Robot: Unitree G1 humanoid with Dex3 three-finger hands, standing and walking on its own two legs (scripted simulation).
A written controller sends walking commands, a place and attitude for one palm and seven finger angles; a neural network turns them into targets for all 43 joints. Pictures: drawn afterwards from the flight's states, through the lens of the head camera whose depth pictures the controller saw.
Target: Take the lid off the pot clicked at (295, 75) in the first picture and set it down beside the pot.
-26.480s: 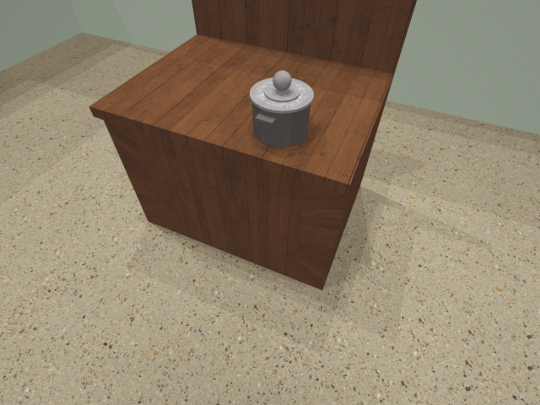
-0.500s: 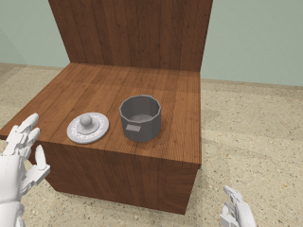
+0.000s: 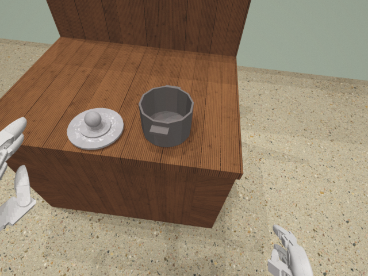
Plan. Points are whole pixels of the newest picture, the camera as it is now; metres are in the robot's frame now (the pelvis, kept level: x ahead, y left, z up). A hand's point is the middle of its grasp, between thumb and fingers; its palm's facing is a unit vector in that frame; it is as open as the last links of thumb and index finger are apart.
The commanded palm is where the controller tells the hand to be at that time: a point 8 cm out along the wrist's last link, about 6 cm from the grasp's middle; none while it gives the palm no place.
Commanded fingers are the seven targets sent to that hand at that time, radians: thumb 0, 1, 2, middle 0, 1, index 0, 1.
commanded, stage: step back with the hand held close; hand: left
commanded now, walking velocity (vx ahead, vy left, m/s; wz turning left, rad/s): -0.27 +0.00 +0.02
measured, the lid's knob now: (92, 119) +0.55 +0.33 -0.06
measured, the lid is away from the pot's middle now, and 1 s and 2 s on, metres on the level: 0.24 0.24 0.24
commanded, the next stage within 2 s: stop stepping back and stand still in 1.18 s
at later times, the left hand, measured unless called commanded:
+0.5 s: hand (11, 249) +0.13 +0.23 +0.17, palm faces +0.36 -0.81 -0.47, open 7.4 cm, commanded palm +0.06 +0.27 +0.18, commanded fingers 0.00 0.90 0.90 -0.20 -0.30 -0.20 -0.30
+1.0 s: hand out of the picture +0.06 +0.22 +0.18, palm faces +0.38 -0.83 -0.40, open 7.4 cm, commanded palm +0.01 +0.26 +0.18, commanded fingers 0.00 0.90 0.90 -0.20 -0.30 -0.20 -0.30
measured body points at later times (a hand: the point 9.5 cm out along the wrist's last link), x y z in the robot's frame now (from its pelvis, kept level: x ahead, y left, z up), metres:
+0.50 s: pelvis -0.06 -0.01 -0.01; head -0.04 +0.01 +0.44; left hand +0.10 +0.27 +0.19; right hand +0.11 -0.24 -0.08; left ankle +0.04 +0.07 -0.73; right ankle -0.03 -0.15 -0.73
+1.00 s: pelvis -0.11 -0.02 -0.01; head -0.11 +0.01 +0.44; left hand +0.03 +0.26 +0.20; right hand +0.06 -0.25 -0.08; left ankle -0.07 +0.08 -0.69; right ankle -0.03 -0.15 -0.73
